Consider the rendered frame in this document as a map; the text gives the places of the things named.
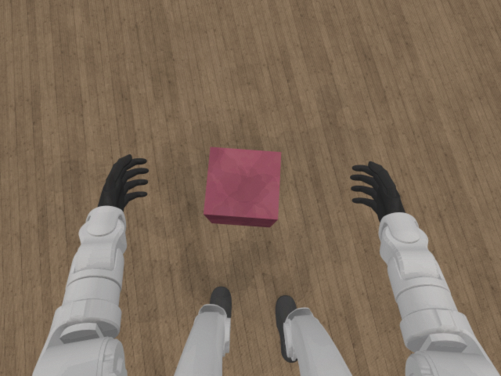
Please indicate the robot right forearm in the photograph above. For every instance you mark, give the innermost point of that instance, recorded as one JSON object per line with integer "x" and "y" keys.
{"x": 430, "y": 319}

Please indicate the left robot hand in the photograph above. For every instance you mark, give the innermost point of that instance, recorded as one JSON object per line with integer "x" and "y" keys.
{"x": 115, "y": 189}

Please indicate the right robot hand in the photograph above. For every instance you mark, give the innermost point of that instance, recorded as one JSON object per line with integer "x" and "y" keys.
{"x": 386, "y": 199}

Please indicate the robot left upper arm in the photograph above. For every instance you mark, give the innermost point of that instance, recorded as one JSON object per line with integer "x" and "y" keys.
{"x": 94, "y": 357}

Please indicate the carton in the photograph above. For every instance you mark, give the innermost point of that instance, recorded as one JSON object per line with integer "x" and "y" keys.
{"x": 242, "y": 187}

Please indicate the left robot thigh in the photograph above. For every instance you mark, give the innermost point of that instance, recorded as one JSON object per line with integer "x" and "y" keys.
{"x": 207, "y": 343}

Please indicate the robot left forearm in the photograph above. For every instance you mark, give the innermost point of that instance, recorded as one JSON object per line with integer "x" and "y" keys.
{"x": 90, "y": 306}

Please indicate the robot right upper arm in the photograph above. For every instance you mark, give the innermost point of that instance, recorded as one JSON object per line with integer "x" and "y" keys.
{"x": 437, "y": 363}

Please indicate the robot left foot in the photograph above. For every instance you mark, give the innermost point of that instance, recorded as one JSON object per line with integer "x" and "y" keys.
{"x": 221, "y": 296}

